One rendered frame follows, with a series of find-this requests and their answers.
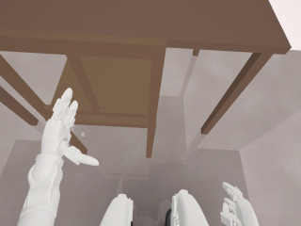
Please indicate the table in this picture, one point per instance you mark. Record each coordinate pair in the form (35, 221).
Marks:
(249, 26)

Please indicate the robot right hand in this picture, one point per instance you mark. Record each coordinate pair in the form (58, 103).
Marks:
(242, 213)

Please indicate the left robot forearm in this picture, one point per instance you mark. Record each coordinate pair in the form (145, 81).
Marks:
(42, 200)

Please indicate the robot right shin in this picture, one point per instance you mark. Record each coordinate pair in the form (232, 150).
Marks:
(173, 221)

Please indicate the robot left thigh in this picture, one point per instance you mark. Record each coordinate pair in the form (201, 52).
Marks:
(119, 212)

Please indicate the robot left hand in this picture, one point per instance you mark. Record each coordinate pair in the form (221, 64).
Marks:
(58, 127)

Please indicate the chair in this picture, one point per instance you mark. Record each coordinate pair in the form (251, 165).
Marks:
(115, 80)

